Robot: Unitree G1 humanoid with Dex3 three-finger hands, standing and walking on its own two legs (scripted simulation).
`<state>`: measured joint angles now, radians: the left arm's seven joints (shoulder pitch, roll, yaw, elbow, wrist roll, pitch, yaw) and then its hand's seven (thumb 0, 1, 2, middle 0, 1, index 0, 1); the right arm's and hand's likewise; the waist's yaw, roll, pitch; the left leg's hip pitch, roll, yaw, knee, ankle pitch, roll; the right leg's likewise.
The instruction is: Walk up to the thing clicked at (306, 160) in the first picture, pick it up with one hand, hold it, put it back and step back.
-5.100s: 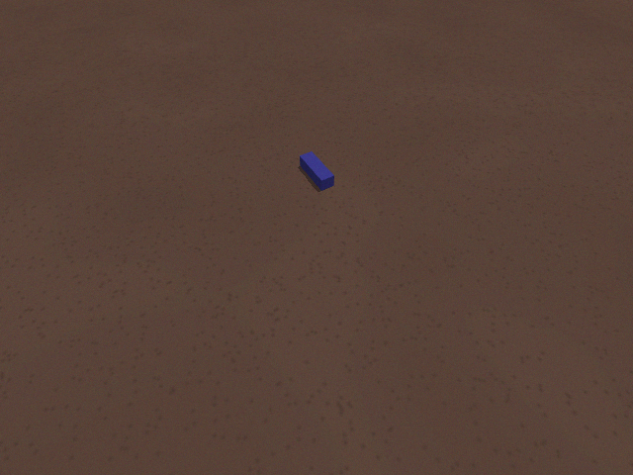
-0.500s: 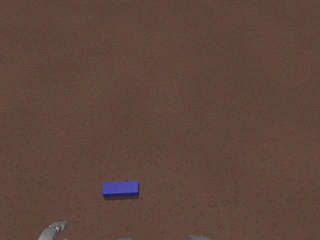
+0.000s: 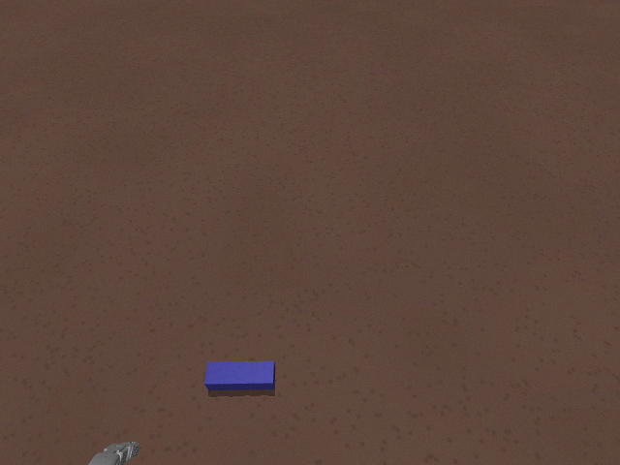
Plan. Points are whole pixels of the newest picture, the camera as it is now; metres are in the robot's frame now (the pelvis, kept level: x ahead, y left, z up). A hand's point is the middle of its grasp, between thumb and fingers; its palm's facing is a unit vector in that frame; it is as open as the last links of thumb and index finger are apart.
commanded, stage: walk up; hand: left
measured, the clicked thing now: (241, 375) +0.47 +0.24 -0.74
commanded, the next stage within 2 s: stand in 0.64 s
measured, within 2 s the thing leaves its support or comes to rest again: neither
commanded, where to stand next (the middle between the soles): +0.09 -0.03 m, yaw +1 degrees
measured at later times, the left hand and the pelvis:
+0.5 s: hand out of the picture +0.09 +0.27 -0.15, palm faces +0.02 -0.95 -0.31, open 7.3 cm; pelvis +0.00 +0.01 +0.01, yaw +0 degrees
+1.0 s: hand out of the picture +0.08 +0.27 -0.15, palm faces +0.00 -0.94 -0.34, open 7.3 cm; pelvis +0.00 +0.02 +0.01, yaw +1 degrees
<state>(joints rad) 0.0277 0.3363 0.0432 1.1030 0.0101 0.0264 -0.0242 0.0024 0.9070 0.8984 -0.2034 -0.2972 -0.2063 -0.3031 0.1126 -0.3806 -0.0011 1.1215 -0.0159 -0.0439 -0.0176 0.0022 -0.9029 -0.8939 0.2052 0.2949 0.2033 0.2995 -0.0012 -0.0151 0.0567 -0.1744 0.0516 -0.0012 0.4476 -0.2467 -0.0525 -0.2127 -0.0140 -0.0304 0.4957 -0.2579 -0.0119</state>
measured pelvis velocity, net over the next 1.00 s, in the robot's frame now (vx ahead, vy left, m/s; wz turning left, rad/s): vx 0.00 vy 0.02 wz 0.01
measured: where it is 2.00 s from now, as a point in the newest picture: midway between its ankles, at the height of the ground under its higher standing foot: outside the picture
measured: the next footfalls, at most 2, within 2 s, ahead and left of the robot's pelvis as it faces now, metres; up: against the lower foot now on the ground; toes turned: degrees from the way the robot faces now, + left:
none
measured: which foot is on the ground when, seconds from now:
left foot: down 0.00-1.00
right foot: down 0.00-1.00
